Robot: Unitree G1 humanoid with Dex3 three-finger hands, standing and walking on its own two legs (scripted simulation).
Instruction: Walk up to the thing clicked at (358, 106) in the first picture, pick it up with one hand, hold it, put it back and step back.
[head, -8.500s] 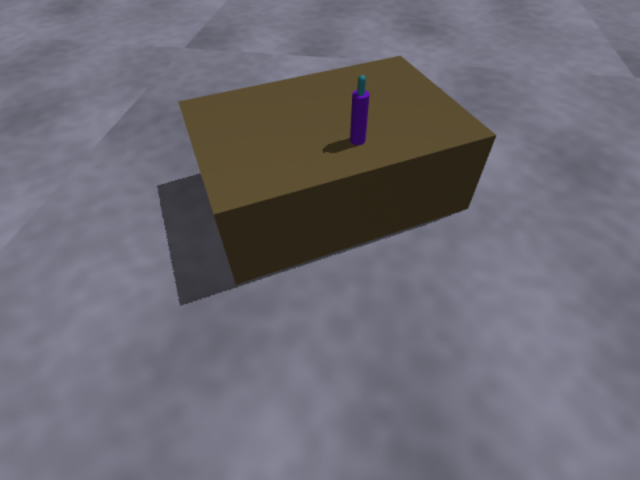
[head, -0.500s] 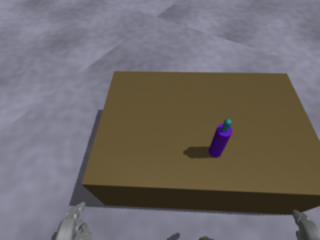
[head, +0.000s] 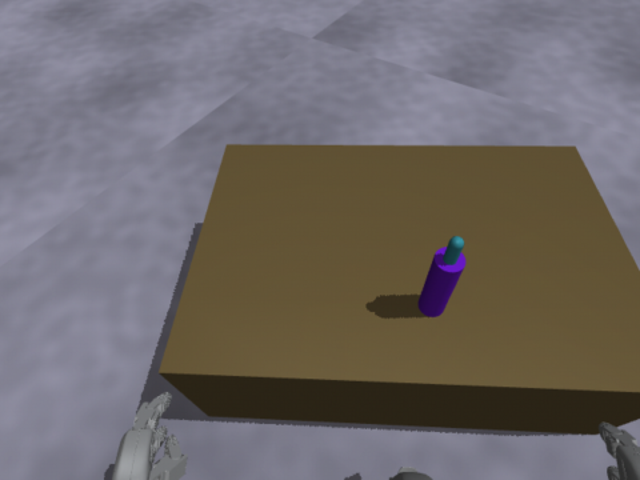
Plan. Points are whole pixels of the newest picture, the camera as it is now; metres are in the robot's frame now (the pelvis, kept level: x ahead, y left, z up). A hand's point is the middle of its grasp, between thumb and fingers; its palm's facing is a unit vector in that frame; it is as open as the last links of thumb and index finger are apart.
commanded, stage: go down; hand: right
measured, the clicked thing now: (442, 276) +0.51 -0.19 -0.21
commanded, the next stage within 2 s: approach in 1.72 s
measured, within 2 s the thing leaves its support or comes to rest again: neither
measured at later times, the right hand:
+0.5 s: hand (604, 452) +0.18 -0.30 -0.06, palm faces +0.14 +0.94 -0.31, open 17.7 cm
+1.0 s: hand (624, 320) +0.32 -0.34 +0.01, palm faces +0.16 +0.97 -0.15, open 17.7 cm
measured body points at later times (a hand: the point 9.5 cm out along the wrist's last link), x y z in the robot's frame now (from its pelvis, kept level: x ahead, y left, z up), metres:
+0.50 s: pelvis -0.02 +0.00 -0.01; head +0.02 -0.02 +0.44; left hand +0.13 +0.25 -0.08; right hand +0.17 -0.35 -0.04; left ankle -0.05 +0.14 -0.69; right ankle +0.00 -0.13 -0.69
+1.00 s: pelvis -0.03 +0.00 -0.01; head +0.06 -0.01 +0.43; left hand +0.02 +0.29 -0.11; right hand +0.31 -0.39 +0.02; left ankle -0.05 +0.14 -0.69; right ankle +0.00 -0.13 -0.69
